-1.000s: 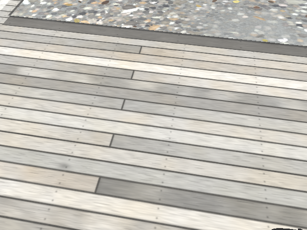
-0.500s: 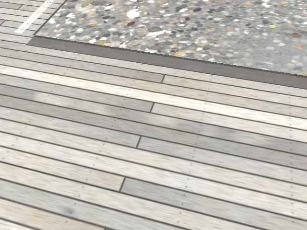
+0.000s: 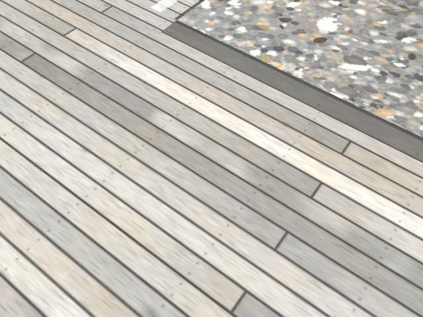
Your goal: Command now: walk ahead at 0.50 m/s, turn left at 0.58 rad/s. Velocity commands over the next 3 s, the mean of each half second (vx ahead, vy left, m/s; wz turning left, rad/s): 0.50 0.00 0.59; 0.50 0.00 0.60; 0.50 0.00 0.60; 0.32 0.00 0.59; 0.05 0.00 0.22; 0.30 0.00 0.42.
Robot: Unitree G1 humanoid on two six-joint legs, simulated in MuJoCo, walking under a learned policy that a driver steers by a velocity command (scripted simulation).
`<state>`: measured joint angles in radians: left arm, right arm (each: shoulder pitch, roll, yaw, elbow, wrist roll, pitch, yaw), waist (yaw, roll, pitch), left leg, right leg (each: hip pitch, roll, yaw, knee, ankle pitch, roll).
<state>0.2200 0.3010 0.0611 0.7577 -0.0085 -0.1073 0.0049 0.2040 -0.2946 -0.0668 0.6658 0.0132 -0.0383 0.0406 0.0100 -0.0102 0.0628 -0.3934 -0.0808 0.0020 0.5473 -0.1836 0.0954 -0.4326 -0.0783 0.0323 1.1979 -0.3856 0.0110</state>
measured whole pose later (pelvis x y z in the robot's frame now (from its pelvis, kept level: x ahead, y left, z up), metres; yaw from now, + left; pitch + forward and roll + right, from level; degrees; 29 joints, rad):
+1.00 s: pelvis +0.51 +0.12 +0.00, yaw +36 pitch +1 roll -1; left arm 0.23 0.32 0.05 0.78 -0.02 -0.10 -0.01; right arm 0.18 -0.30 -0.07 0.61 0.02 -0.04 0.04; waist 0.02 -0.01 0.08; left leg -0.41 -0.08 0.01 0.58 -0.19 0.09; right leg -0.35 -0.05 0.01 1.20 -0.42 0.01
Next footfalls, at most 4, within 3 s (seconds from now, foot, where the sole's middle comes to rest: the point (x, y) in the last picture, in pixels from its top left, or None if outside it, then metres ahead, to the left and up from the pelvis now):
0.36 right None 0.40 -0.12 -0.77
0.88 left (142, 275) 0.56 0.24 -0.77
1.38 right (144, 183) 0.91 0.27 -0.77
1.86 left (40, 200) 0.82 0.63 -0.77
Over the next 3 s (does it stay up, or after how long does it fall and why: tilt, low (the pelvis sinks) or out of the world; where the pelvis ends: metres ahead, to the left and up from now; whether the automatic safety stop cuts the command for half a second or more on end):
stays up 0.86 0.69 0.02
